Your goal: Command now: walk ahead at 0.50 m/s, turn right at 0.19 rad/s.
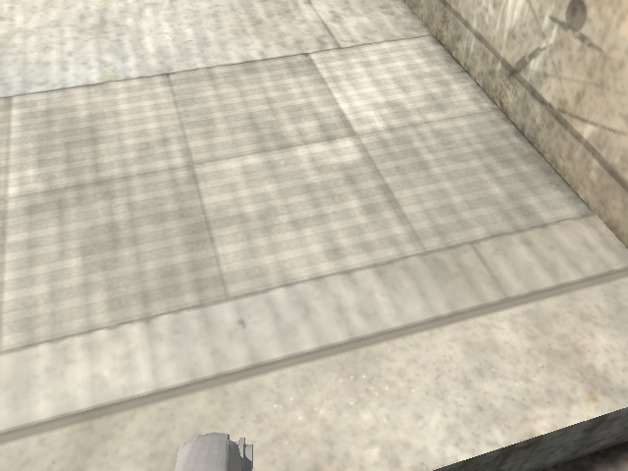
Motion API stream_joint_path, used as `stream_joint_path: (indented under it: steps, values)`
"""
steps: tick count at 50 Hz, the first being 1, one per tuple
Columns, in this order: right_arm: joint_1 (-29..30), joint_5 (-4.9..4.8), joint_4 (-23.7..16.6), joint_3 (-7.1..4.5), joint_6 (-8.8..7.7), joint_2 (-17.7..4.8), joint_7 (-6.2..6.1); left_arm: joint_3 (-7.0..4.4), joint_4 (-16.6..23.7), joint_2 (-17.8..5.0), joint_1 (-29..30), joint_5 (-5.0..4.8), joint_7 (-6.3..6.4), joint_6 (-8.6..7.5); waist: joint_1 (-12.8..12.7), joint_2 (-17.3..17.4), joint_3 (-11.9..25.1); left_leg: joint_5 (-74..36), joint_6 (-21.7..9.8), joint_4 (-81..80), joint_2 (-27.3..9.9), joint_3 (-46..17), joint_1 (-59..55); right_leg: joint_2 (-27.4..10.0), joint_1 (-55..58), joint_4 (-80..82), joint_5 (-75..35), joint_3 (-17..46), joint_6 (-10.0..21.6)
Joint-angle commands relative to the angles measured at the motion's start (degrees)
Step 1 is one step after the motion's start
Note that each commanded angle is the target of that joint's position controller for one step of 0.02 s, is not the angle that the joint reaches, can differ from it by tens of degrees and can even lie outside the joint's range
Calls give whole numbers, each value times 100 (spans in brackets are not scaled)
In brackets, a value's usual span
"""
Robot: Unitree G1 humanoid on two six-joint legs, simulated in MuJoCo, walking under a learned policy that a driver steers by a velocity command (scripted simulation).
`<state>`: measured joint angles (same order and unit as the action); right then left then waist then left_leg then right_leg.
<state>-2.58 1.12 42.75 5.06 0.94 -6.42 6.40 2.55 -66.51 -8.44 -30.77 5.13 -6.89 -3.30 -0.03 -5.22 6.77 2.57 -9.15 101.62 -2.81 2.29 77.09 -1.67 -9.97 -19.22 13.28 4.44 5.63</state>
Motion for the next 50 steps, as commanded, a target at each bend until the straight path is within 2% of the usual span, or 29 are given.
stream_joint_path:
  steps: [1, 2, 3, 4, 5, 6, 7, 9, 11, 15, 17, 18, 20, 21, 23, 25, 27, 29, 31, 32, 33, 34, 35, 36, 38, 41, 42, 45, 50]
  values:
    - [-48, 71, -738, -320, 125, -1141, -11, -401, 690, -1957, 664, -566, -40, -364, 855, -662, 365, 1092, 589, -2390, 657, 952, -3459, -1267, -547, 505, -8782, 217, 1402]
    - [-2, 78, -873, -354, 110, -1160, 1, -548, 618, -2094, 421, -603, -44, -322, 723, -938, 376, 1647, 627, -3556, 932, 1210, -3317, -1410, 589, 154, -9429, 285, 1452]
    - [-486, 5, -749, -458, 91, -1330, -39, -627, 489, -1974, 152, -345, -129, -243, 619, -886, 756, 1707, 363, -3931, 958, 919, -3496, -1240, 1363, -823, -10287, -9, 1320]
    - [-1556, -11, -354, -540, 113, -1555, -84, -657, 329, -1665, -426, 77, -244, -163, 527, -12, 1554, 639, -377, -4067, 502, -731, -4996, -940, 329, -2361, -10331, -27, 1115]
    - [-3021, 107, 183, -687, 138, -1861, -140, -611, 415, -1195, 100, 160, -354, -82, 1091, 1184, 1806, 1269, -1026, -5882, -140, -2832, -6321, -320, -1447, -4178, -6406, 357, 961]
    - [-3504, 372, 382, -682, 29, -1685, -236, -578, 513, -619, 725, -4, -456, -1, 1398, 2157, 687, 3867, -1425, -7631, -907, -5302, -6010, 794, -3881, -7050, -1917, 1082, 687]
    - [-3330, 136, 625, -636, -269, -1548, -223, -608, 892, -631, 1311, -355, -266, -77, 1072, 2247, -351, 4907, -1089, -7662, -977, -5410, -5815, 780, -5542, -8813, -1694, 1290, 770]
    - [-2225, -11, 1098, -513, -498, -741, -179, -577, 1107, -680, 1622, -355, 71, -133, 360, 1214, -481, 4073, -833, -7373, -823, -3810, -5452, 713, -5921, -9420, -1204, 1205, 873]
    - [-1234, 137, 1306, -330, -484, -164, -250, -343, 1323, -353, 1704, -323, 253, -111, -147, 557, -595, 3743, -489, -7370, -486, -2813, -4841, 602, -6110, -9383, -813, 1086, 858]
    - [-920, 316, 1198, -418, -751, -664, -231, -289, 1871, -690, 2317, -344, 247, -22, -218, 514, -638, 2806, -342, -8288, -343, -1465, -4315, 59, -5898, -8554, -632, -107, 377]
    - [-1427, 377, 1360, -446, -862, -769, -243, -280, 1872, -688, 2386, -299, 244, 58, -32, 1135, -646, 2098, -458, -8329, -516, -1548, -4558, 73, -6115, -10380, -187, -208, 317]
    - [-1920, -164, 1523, -616, -960, -733, -792, -322, 2607, -113, 2962, -211, 561, 218, -377, 438, -903, 2569, -444, -8733, -1060, -1995, -4941, -289, -5826, -9564, -406, -160, 37]
    - [-2605, -138, 1744, -589, -923, -726, -1002, -235, 2912, 92, 3595, -369, 712, 293, 38, 638, -1433, 2447, -552, -8978, -1171, -2216, -6074, -350, -7141, -9836, 219, -403, -176]
    - [-3248, 528, 1870, -500, -905, -911, -610, -15, 2669, -266, 3406, -398, 494, 159, 762, 1544, -640, 2070, -518, -8254, -1092, -1953, -7923, -50, -8783, -10203, 301, 249, 346]
    - [-4010, 803, 2352, -464, -773, -558, -435, 135, 3366, -117, 4746, -205, 345, 65, 1000, 509, -826, 1938, -435, -8508, -1595, -2274, -9441, -602, -10492, -8685, 864, -3, 899]
    - [-4178, 718, 2480, -456, -678, -563, -214, 197, 3746, -45, 5400, -215, 366, 203, 820, 1125, -820, 1573, -451, -9393, -1550, -1970, -8397, -1067, -9265, -7349, -152, -551, 1157]
    - [-2867, 268, 2065, -359, -720, -526, 203, 275, 3971, 125, 5922, -129, 125, 575, 241, 1539, -928, 1152, -561, -10929, -1470, -773, -4331, -714, -4574, -7283, 237, -1491, 890]
    - [-3089, 222, 1981, -460, -930, -1072, 253, 111, 3835, -315, 5235, -304, 9, 532, -277, 1608, -368, -4329, -430, -9943, -1227, -131, -5742, -41, -3882, -6778, 551, -1854, 676]
    - [-3244, 79, 1857, -716, -1079, -1626, 204, 15, 3404, -475, 4216, -153, 42, 394, -523, 1970, 246, -7254, -21, -8980, -1285, 28, -7768, 243, -3215, -5218, 844, -1757, 570]
    - [-3134, 85, 1745, -850, -1056, -1658, 125, -132, 2977, -726, 3219, -2, 54, 360, -767, 1716, 940, -6921, 213, -7863, -1128, -99, -7476, 333, -1811, -4908, 130, -1191, 670]
    - [-3897, 409, 1699, -736, -1029, -1076, 172, -198, 2552, -928, 2146, -241, 72, 331, -679, 332, 2212, -4642, 258, -6396, -544, -819, -5278, -305, 722, -4213, 80, 929, 1114]
    - [-3652, 481, 1521, -723, -915, -507, 272, -386, 1969, -1326, 767, -14, 197, 383, -1109, -816, 2469, -15, 190, -4644, 232, -1334, -3986, -1184, 1519, -1939, 1099, 3250, 1012]
    - [-3443, 281, 1613, -911, -807, -652, 289, -559, 1615, -1610, 302, -65, 201, 203, -1141, -1031, 1915, -328, 196, -1602, 578, -2240, -3558, -1546, 523, -960, 2238, 4315, 827]
    - [-3093, 91, 1611, -966, -842, -567, 190, -519, 1553, -1600, 825, -192, 262, -28, -865, -938, 940, -573, 270, -43, 535, -2402, -3074, -1521, -740, -943, 2751, 3857, 539]
    - [-2795, 61, 1488, -708, -899, -164, -27, -401, 1510, -1099, 2092, -305, 328, -148, -163, 281, 470, -838, 256, 1301, 323, -1976, -2621, -1767, -1628, -1138, 1316, 2932, 459]
    - [-2210, -64, 1488, -693, -704, -421, -259, -138, 1324, -158, 2595, -39, 358, -183, 347, 876, 182, -1169, 246, 502, -39, -1835, -2363, -1651, -2071, -1029, -315, 1329, -106]
    - [-2057, -178, 1429, -756, -697, -489, -232, -168, 1355, -153, 2665, -3, 388, -238, 491, 695, 110, -1034, 285, 326, -107, -1810, -2434, -1561, -2190, -907, -988, 822, -254]
    - [-1510, -21, 1215, -903, -840, -640, -148, -324, 1632, -487, 3016, -179, 521, -446, 696, 78, 87, -12, 470, -502, -4, -1079, -3041, -1079, -2010, -483, -2870, -918, -255]
    - [-995, 66, 906, -957, -817, -774, -162, -578, 1633, -1072, 2372, 38, 589, -563, 344, 290, 91, -440, 846, -2561, -148, -847, -2469, -1225, -122, -37, -4087, -1637, 290]
